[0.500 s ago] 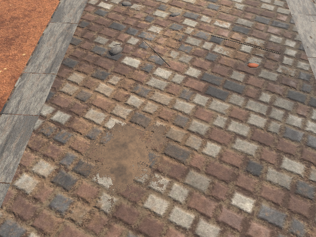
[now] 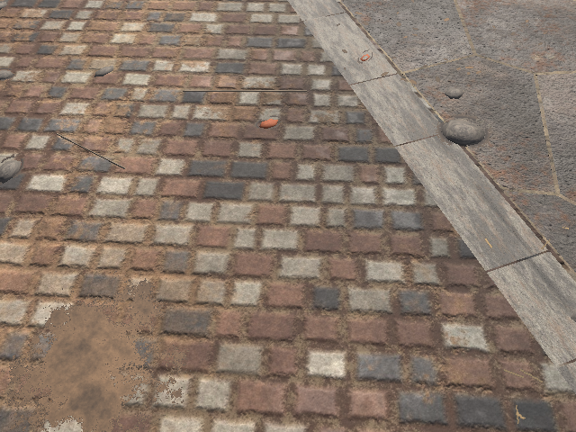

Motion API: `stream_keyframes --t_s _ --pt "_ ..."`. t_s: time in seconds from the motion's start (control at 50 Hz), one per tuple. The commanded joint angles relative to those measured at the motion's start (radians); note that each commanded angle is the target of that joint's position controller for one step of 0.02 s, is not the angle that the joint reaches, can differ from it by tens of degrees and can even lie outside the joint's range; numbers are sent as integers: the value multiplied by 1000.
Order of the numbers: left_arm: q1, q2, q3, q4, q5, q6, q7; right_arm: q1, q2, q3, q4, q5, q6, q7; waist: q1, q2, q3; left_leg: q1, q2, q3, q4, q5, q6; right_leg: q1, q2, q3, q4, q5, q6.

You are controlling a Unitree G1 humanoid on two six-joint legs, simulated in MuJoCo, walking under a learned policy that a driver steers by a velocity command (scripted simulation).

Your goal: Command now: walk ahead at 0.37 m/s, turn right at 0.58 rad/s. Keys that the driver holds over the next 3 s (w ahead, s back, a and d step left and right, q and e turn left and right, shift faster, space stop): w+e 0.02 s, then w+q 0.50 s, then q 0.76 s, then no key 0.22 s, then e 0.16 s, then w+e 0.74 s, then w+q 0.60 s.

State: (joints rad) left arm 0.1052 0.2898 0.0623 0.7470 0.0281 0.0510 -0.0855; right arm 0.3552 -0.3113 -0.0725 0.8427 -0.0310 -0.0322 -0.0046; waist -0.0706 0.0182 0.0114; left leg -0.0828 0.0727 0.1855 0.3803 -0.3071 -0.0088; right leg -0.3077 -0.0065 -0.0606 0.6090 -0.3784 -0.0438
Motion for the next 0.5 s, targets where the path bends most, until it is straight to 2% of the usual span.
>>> stream_keyframes --t_s 0.02,0.04,0.06,0.08,0.1,0.12,0.16,0.2,0.26,0.32,0.38,0.42,0.46,0.48,0.5 --pt "142 81 22 -7 13 -37 15 -72 -144 -33 -57 16 -8 2 129 40 -21 -207 166 -76 82 97 123 287 79 -53 -175 68 -51" --pt "303 146 44 42 25 -52 33 -64 -70 -7 -67 7 -6 8 196 -175 -108 -378 81 29 402 30 79 502 -75 194 -302 -103 -88" --pt "363 263 58 19 8 -64 50 -130 20 21 -145 -10 -9 20 213 -374 -102 -717 -60 -12 652 -301 39 604 -372 713 -463 -352 -183" --pt "325 227 48 28 -3 -62 65 -147 -73 1 -129 -23 -5 22 204 -192 -4 -778 -8 -146 738 -237 51 498 -396 687 -462 -264 -236" --pt "261 167 27 19 -2 -65 70 -145 -93 -6 -115 1 -10 37 157 -127 58 -752 32 -177 738 -119 64 432 -334 544 -436 -122 -209" --pt "209 124 12 17 0 -75 72 -109 -88 -3 -85 16 -18 49 115 -107 78 -693 51 -185 699 -28 62 377 -265 414 -443 58 -167" --pt "158 95 -2 11 -1 -97 80 -37 -88 -3 -29 -2 -6 56 72 -119 48 -604 47 -168 701 68 46 347 -185 243 -447 353 -113" --pt "194 97 -3 36 -8 -116 78 -29 -69 -1 -18 3 7 59 64 -98 31 -600 16 -181 741 100 41 343 -175 150 -427 597 -100" --pt "242 89 -8 70 -5 -128 79 -118 -44 4 -44 15 12 59 80 -89 83 -664 -28 -219 693 161 37 325 -175 61 -457 680 -78" --pt "242 54 -23 95 -5 -136 84 -201 -13 19 -68 7 7 61 86 -94 118 -650 -50 -175 520 257 43 314 -156 -15 -479 732 -59" --pt "279 57 -29 133 -10 -143 99 -302 24 43 -107 0 5 69 108 -82 132 -572 -60 -79 334 289 69 337 -174 -59 -487 864 -50" --pt "290 86 -27 155 -8 -144 111 -282 14 44 -113 4 6 64 84 -96 88 -478 -109 -34 265 252 112 405 -192 -86 -395 1160 -32" --pt "271 127 -17 158 0 -134 128 -156 -23 31 -80 2 7 57 18 -131 1 -350 -163 -17 256 165 155 454 -214 -106 -192 1403 -18" --pt "251 145 -11 151 7 -124 131 -34 -52 18 -43 2 5 52 -34 -135 -66 -229 -179 -39 237 127 183 435 -224 -105 -22 1399 -20" --pt "227 158 -8 138 4 -117 128 102 -84 0 -1 -7 -1 43 -102 -109 -132 -38 -184 -82 152 132 216 335 -204 -117 209 1230 -24"
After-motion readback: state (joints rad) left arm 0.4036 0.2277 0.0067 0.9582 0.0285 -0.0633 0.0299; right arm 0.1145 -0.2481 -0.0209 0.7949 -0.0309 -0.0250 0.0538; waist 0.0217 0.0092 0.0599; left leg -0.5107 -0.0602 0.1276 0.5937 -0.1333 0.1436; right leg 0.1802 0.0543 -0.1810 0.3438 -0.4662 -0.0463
